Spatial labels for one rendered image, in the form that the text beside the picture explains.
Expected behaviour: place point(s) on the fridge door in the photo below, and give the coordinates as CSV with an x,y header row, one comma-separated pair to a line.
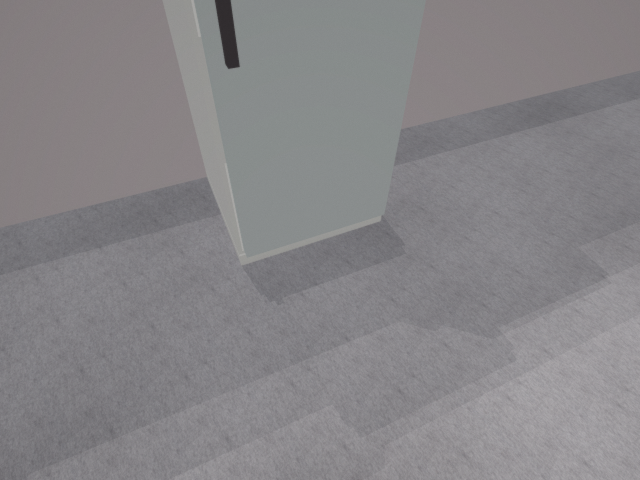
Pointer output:
x,y
310,121

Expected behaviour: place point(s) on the handle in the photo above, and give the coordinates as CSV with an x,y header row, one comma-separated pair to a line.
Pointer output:
x,y
227,32

